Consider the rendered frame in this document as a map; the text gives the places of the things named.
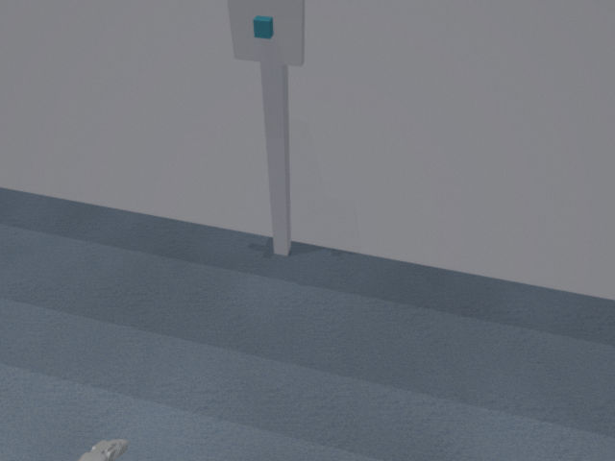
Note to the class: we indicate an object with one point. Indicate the panel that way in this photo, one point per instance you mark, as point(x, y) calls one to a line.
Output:
point(285, 47)

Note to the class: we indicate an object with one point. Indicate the robot left hand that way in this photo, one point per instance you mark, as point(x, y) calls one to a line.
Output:
point(105, 450)

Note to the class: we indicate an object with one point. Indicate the button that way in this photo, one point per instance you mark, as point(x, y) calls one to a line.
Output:
point(263, 26)

